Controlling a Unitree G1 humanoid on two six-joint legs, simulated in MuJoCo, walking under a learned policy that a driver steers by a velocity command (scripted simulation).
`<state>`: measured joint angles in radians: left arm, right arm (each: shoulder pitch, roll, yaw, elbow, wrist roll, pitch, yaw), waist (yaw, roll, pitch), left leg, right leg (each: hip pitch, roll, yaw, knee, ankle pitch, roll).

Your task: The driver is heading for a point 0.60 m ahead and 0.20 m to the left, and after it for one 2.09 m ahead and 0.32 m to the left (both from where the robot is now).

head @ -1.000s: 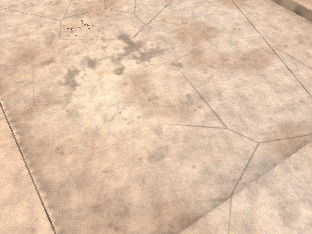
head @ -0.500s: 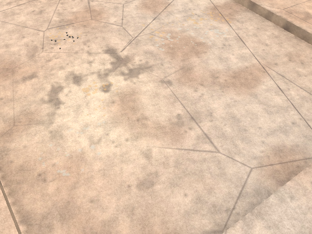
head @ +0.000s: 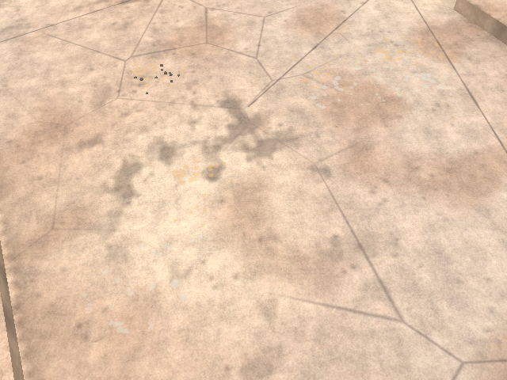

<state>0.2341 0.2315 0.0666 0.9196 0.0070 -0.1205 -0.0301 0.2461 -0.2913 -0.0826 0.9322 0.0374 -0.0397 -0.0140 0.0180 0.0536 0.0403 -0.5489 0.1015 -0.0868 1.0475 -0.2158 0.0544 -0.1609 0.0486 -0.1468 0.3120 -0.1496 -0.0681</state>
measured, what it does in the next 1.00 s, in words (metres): goes down, turning left: left foot 0.08 m lower, then right foot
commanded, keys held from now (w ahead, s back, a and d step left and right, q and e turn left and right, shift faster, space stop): w+q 0.62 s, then w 0.04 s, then w+e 0.34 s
